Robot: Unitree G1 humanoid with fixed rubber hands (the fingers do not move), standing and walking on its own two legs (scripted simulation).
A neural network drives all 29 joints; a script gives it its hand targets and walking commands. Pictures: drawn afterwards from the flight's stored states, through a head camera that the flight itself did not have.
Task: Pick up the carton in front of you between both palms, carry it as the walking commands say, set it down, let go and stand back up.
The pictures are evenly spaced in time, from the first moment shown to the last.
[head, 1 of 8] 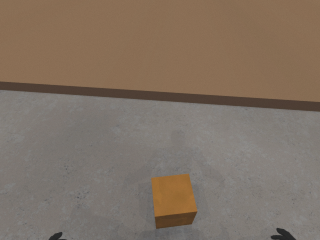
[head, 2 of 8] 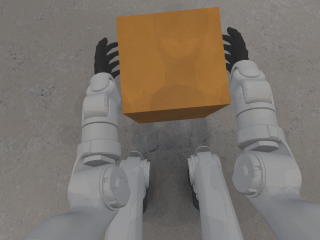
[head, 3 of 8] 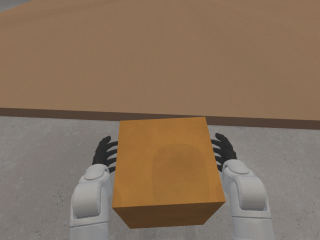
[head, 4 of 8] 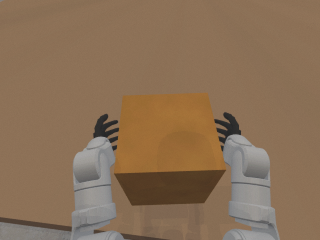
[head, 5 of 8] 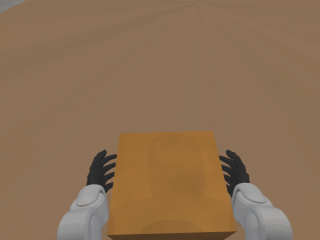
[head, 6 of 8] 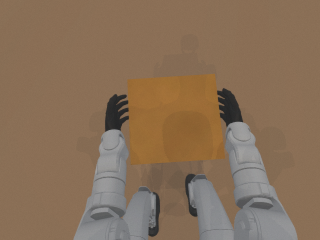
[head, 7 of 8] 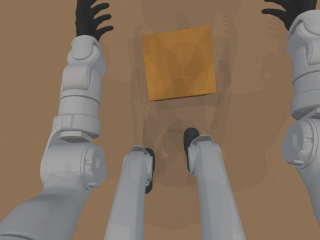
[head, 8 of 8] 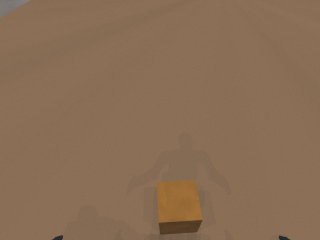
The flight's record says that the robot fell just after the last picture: no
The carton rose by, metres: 0.85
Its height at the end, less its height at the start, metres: +0.11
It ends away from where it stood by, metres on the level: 3.09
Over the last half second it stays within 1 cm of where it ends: yes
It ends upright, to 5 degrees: yes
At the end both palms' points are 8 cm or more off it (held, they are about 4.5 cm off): yes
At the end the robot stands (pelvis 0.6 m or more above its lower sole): yes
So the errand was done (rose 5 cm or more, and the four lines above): yes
